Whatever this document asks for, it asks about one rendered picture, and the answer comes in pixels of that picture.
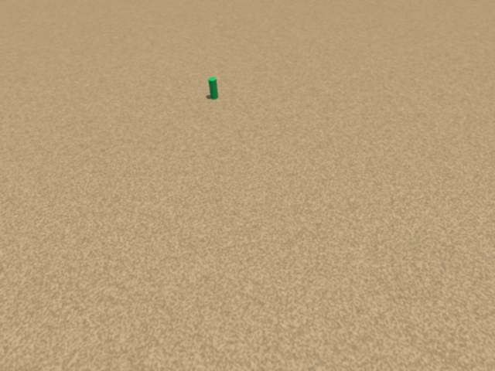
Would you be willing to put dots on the can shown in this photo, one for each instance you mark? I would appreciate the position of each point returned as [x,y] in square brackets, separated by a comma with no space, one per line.
[213,88]

